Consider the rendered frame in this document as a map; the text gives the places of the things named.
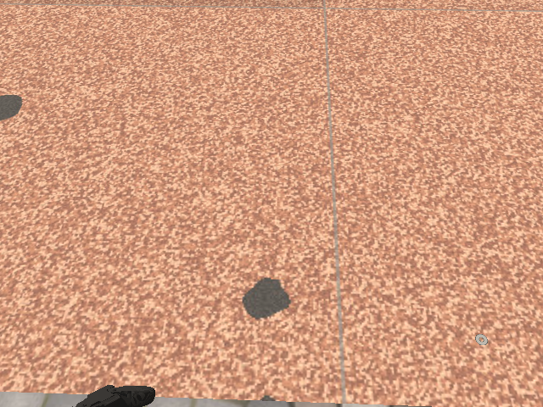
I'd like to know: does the robot left hand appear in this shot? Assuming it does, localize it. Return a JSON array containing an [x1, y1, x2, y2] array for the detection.
[[72, 385, 155, 407]]

